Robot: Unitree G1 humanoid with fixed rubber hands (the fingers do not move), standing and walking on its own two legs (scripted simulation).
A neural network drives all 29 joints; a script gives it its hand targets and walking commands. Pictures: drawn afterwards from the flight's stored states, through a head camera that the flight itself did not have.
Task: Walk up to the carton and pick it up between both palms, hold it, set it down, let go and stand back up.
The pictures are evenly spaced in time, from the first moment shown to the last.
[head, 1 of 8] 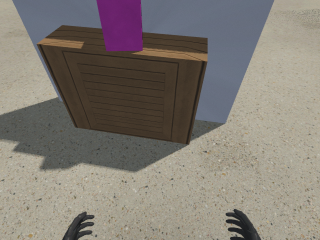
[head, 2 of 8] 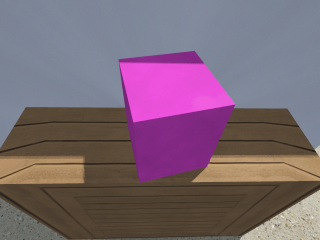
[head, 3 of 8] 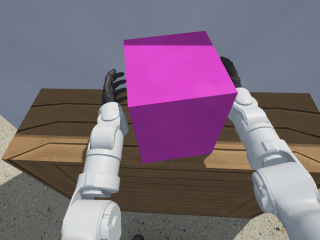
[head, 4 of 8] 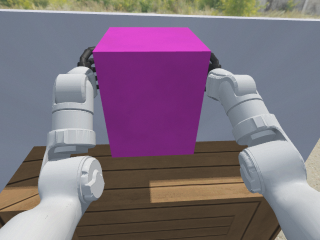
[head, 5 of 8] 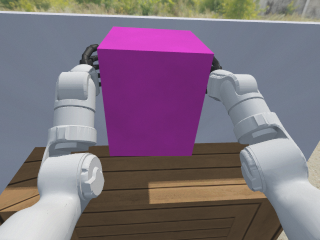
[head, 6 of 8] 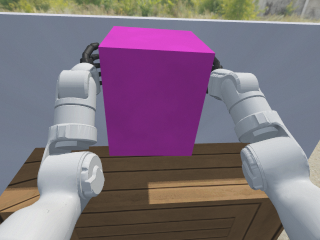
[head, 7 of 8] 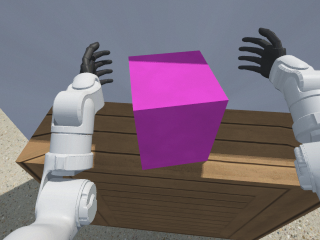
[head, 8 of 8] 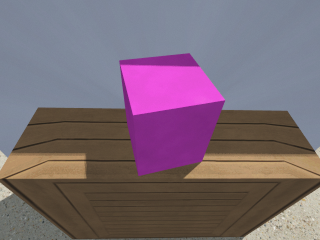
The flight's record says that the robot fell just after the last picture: no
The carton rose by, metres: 0.23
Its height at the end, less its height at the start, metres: +0.00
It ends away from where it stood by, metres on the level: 0.03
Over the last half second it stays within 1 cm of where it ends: yes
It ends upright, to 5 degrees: yes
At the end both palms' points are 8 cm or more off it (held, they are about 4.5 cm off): yes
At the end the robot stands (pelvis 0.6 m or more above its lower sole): yes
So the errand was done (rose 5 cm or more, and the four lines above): yes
